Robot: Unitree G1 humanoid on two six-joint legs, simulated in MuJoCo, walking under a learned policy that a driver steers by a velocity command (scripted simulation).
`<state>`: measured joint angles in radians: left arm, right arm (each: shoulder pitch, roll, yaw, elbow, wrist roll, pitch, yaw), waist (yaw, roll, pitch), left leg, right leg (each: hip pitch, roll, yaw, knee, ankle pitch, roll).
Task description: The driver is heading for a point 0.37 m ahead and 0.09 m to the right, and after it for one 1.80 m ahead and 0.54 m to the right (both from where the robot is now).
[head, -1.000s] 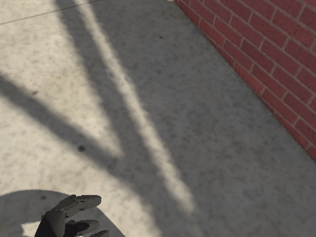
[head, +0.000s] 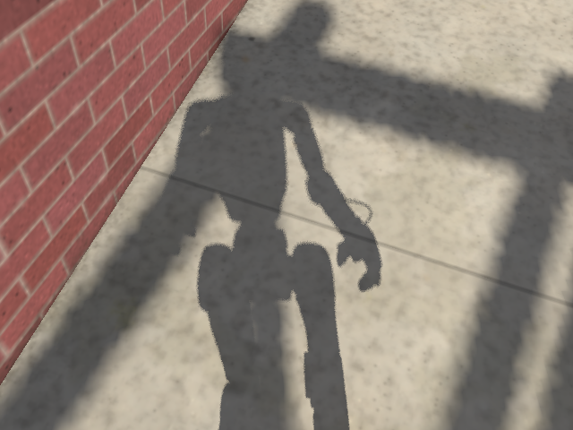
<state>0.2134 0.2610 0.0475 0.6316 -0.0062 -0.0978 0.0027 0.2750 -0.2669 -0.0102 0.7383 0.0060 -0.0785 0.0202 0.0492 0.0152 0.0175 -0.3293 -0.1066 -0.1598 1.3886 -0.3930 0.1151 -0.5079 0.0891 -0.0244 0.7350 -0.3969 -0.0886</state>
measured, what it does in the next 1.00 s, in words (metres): climbs, turning right: left foot, then right foot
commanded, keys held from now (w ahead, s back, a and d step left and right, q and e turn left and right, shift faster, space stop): w+e+shift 0.18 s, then e+shift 0.44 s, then shift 0.04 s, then q+shift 0.34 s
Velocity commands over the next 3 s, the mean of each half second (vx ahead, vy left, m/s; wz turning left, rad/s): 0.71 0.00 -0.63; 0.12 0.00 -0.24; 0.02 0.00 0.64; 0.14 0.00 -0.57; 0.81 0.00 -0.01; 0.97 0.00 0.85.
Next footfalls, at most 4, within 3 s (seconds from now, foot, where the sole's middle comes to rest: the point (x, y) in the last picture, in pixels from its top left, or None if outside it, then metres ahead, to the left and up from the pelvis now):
0.26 left None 0.40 0.14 -0.70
0.58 right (387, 420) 0.48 -0.19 -0.68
1.04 left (289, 370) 0.58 0.02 -0.67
1.56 right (385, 399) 0.53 -0.19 -0.67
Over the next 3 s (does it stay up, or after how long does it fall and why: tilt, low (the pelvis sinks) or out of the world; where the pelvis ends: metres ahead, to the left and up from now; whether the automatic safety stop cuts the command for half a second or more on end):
stays up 0.95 -0.34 0.15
